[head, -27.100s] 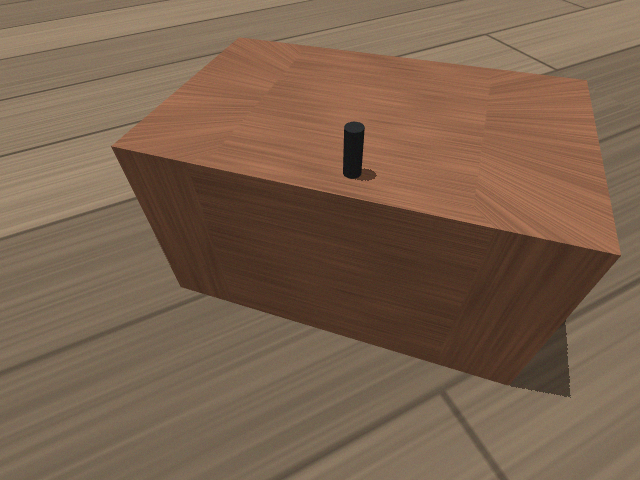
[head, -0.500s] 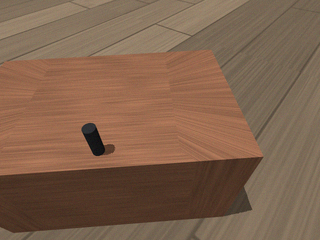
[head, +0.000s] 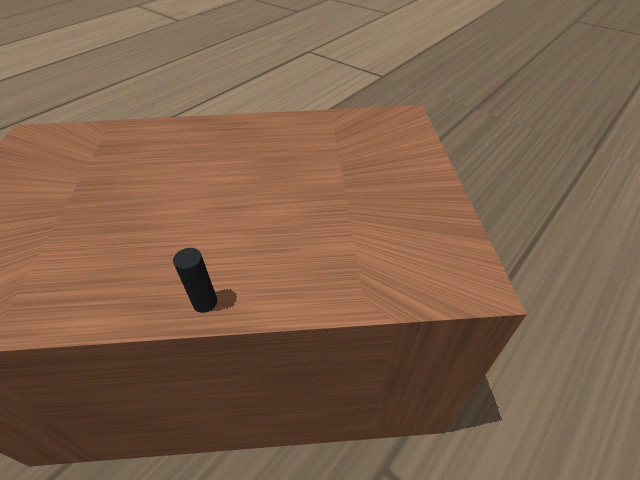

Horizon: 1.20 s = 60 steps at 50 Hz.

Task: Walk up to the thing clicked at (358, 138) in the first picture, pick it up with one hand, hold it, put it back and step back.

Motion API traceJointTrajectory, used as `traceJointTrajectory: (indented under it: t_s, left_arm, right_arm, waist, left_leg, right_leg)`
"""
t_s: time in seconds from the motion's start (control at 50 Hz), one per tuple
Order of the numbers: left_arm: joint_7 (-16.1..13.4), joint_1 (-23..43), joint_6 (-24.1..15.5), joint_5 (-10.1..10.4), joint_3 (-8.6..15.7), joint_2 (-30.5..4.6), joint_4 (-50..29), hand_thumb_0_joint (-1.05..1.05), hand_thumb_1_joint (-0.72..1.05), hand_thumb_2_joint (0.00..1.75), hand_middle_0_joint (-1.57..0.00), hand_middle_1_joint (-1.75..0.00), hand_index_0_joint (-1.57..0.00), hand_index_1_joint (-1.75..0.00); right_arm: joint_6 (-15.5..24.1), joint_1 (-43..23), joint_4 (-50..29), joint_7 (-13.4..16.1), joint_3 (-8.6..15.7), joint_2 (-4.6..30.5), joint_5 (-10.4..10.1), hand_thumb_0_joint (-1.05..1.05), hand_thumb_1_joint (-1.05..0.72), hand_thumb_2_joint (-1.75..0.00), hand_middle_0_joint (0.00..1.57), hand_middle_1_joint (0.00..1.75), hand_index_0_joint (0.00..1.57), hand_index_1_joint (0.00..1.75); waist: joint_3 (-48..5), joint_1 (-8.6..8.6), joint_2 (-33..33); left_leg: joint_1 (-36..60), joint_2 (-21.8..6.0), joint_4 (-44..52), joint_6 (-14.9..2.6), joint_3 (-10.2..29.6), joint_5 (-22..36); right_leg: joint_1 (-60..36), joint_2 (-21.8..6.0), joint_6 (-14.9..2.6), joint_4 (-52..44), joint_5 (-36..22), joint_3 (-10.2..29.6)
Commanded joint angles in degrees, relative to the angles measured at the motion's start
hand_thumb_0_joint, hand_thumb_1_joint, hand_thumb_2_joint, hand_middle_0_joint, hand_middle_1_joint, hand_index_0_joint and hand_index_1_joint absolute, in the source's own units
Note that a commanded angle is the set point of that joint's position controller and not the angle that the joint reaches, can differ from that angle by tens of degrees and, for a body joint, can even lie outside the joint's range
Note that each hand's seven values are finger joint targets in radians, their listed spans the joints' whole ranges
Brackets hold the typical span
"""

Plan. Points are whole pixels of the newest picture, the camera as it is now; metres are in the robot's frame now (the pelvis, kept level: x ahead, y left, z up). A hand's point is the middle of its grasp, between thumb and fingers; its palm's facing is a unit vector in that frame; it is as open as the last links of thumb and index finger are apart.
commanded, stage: stand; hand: left
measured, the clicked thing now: (196, 281) +0.47 +0.23 -0.07
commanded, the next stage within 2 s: step back in 1.70 s
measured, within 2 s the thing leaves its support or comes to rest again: neither
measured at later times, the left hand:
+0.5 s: hand out of the picture +0.08 +0.25 -0.16, palm faces -0.04 -0.94 -0.33, open 7.4 cm
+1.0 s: hand out of the picture +0.11 +0.25 -0.15, palm faces -0.02 -0.94 -0.34, open 7.4 cm
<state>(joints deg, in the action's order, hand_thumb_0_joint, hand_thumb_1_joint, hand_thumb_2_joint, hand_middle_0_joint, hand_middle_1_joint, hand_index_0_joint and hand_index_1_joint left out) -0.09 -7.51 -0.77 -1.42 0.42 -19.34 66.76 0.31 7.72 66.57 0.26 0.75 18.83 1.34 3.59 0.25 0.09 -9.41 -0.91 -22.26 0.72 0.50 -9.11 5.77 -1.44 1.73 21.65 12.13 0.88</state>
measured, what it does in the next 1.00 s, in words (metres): stands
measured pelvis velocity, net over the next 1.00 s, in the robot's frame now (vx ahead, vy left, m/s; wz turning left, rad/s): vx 0.03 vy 0.00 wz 0.00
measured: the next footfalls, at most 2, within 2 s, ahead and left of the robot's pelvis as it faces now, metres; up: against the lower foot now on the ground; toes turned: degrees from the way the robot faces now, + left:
none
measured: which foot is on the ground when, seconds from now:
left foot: down 0.00-1.00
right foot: down 0.00-1.00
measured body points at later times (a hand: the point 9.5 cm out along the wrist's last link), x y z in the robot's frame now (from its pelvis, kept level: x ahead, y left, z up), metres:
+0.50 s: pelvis +0.02 +0.01 +0.00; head +0.03 +0.01 +0.45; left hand +0.08 +0.30 -0.14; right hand +0.09 -0.29 -0.13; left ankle +0.04 +0.13 -0.74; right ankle +0.00 -0.14 -0.74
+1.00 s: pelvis +0.03 +0.00 +0.00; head +0.03 +0.00 +0.45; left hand +0.11 +0.30 -0.13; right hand +0.11 -0.30 -0.13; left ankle +0.04 +0.13 -0.74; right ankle +0.00 -0.14 -0.74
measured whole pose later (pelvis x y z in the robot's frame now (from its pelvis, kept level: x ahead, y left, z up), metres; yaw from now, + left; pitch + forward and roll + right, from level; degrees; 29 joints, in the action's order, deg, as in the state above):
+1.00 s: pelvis +0.03 +0.00 +0.00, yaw +0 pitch -3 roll +0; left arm 0.0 -5.9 -0.6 -1.0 0.5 -19.3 65.7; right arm 0.8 5.4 65.6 0.3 0.1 19.6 0.8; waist 2.9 0.4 0.2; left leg -6.8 -0.5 -19.7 0.5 0.1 -10.1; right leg 2.8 -1.9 2.1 18.1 12.5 1.1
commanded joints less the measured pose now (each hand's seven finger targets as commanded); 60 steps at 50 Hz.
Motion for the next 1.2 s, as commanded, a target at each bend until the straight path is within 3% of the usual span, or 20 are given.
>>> traceJointTrajectory:
  t_s: [0.0, 0.08, 0.14, 0.36, 0.48, 0.54, 0.7, 0.78, 0.92, 1.12, 1.18]
  left_arm:
    - [-1.0, 1.7, -1.1, 0.3, 1.7, -11.0, -2.5, 0.0, 0.9, 0.9, -0.2, -0.3, -0.2, -0.3]
    - [-1.1, 2.1, -1.3, 0.4, 1.6, -11.1, -2.5, 0.0, 0.9, 0.9, -0.2, -0.3, -0.2, -0.3]
    - [-1.1, 2.3, -1.1, 0.6, 1.6, -11.3, -2.2, 0.0, 0.9, 0.9, -0.2, -0.3, -0.2, -0.3]
    - [-0.9, 1.7, -1.0, 0.5, 1.7, -11.4, -2.3, 0.0, 0.9, 0.9, -0.2, -0.3, -0.2, -0.3]
    - [-1.0, 2.0, -1.0, 0.6, 1.9, -11.4, -2.7, 0.0, 0.9, 0.9, -0.2, -0.3, -0.2, -0.3]
    - [-1.0, 1.9, -1.0, 0.7, 1.8, -11.4, -2.8, 0.0, 0.9, 0.9, -0.2, -0.3, -0.2, -0.3]
    - [-1.1, 2.4, -0.9, 0.8, 2.1, -11.8, -3.4, 0.0, 0.9, 0.9, -0.2, -0.3, -0.2, -0.3]
    - [-1.1, 2.4, -0.8, 0.8, 2.0, -11.5, -3.4, 0.0, 0.9, 0.9, -0.2, -0.3, -0.2, -0.3]
    - [-1.0, 2.6, -0.7, 0.7, 2.0, -11.5, -3.6, 0.0, 0.9, 0.9, -0.2, -0.3, -0.2, -0.3]
    - [-0.9, 3.2, -1.0, 0.7, 2.4, -12.3, -4.6, 0.0, 0.9, 0.9, -0.2, -0.3, -0.2, -0.3]
    - [-0.9, 2.7, -0.8, 0.7, 2.4, -12.1, -4.3, 0.0, 0.9, 0.9, -0.2, -0.3, -0.2, -0.3]
  right_arm:
    - [1.2, -3.3, -3.2, 0.5, 2.3, 11.9, -0.4, 0.0, -0.9, -0.9, 0.2, 0.3, 0.2, 0.3]
    - [1.3, -3.3, -3.0, 0.5, 2.2, 12.2, -0.5, 0.0, -0.9, -0.9, 0.2, 0.3, 0.2, 0.3]
    - [1.1, -2.5, -2.6, 0.5, 2.0, 11.9, -0.5, 0.0, -0.9, -0.9, 0.2, 0.3, 0.2, 0.3]
    - [1.3, -3.0, -2.9, 0.4, 1.9, 12.3, -0.6, 0.0, -0.9, -0.9, 0.2, 0.3, 0.2, 0.3]
    - [1.4, -3.6, -3.2, 0.6, 2.0, 12.5, -0.7, 0.0, -0.9, -0.9, 0.2, 0.3, 0.2, 0.3]
    - [1.5, -3.5, -3.2, 0.6, 1.9, 12.6, -0.8, 0.0, -0.9, -0.9, 0.2, 0.3, 0.2, 0.3]
    - [1.6, -3.2, -3.5, 0.8, 1.7, 12.7, -0.8, 0.0, -0.9, -0.9, 0.2, 0.3, 0.2, 0.3]
    - [1.6, -3.7, -3.6, 0.8, 1.8, 12.8, -0.9, 0.0, -0.9, -0.9, 0.2, 0.3, 0.2, 0.3]
    - [1.3, -4.3, -3.7, 0.6, 1.9, 13.0, -0.9, 0.0, -0.9, -0.9, 0.2, 0.3, 0.2, 0.3]
    - [1.4, -4.0, -4.1, 0.5, 1.9, 12.9, -0.8, 0.0, -0.9, -0.9, 0.2, 0.3, 0.2, 0.3]
    - [1.3, -3.8, -4.1, 0.5, 1.9, 12.8, -0.8, 0.0, -0.9, -0.9, 0.2, 0.3, 0.2, 0.3]
  waist:
    - [-2.0, -0.43, 0.4]
    - [-3.8, -0.19, -0.4]
    - [-1.9, 0.12, -0.1]
    - [-2.3, 0.04, 0.1]
    - [-4.3, -0.05, -0.2]
    - [-4.3, 0.08, -0.1]
    - [-6.2, -0.21, -0.1]
    - [-6.1, -0.12, -0.2]
    - [-3.1, -0.02, -0.2]
    - [-4.5, 0.12, -0.4]
    - [-3.8, 0.05, -0.4]
  left_leg:
    - [0.5, -5.5, 5.7, -1.87, 5.9, -3.2]
    - [2.6, -5.8, 4.4, -2.16, 5.2, 2.2]
    - [0.7, -5.5, 5.7, -1.99, 5.4, -1.8]
    - [1.7, -5.7, 6.2, -2.03, 5.4, 0.3]
    - [4.0, -6.0, 4.6, -2.19, 4.7, 8.0]
    - [3.9, -6.0, 4.8, -1.94, 4.7, 8.1]
    - [5.7, -6.6, 3.6, -2.09, 4.1, 16.1]
    - [6.5, -6.6, 3.4, -1.92, 4.1, 16.4]
    - [4.5, -6.0, 5.1, -1.6, 4.3, 8.4]
    - [4.4, -6.1, 5.0, -1.88, 4.2, 8.6]
    - [3.7, -5.9, 5.7, -1.8, 4.5, 5.7]
  right_leg:
    - [2.3, -5.0, -2.49, -5.2, -0.3, 4.5]
    - [1.4, -5.5, -2.37, -5.3, -4.9, 4.6]
    - [1.7, -5.1, -2.25, -5.7, -1.6, 4.2]
    - [1.7, -5.3, -2.12, -5.4, -3.6, 4.1]
    - [0.3, -5.8, -2.12, -5.0, -9.1, 4.0]
    - [-0.2, -5.8, -1.97, -5.1, -9.0, 4.0]
    - [-2.1, -6.2, -1.89, -4.2, -15.2, 3.3]
    - [-1.6, -6.1, -1.82, -4.5, -15.1, 3.1]
    - [0.1, -5.9, -1.87, -6.4, -8.7, 3.3]
    - [-0.9, -6.2, -2.28, -6.7, -9.9, 3.7]
    - [-0.6, -5.8, -2.29, -6.8, -7.1, 3.3]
